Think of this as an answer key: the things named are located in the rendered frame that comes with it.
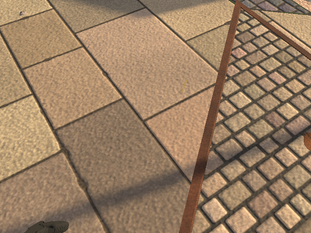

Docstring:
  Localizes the robot left hand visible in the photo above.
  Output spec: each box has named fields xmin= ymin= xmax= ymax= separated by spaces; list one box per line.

xmin=24 ymin=220 xmax=69 ymax=233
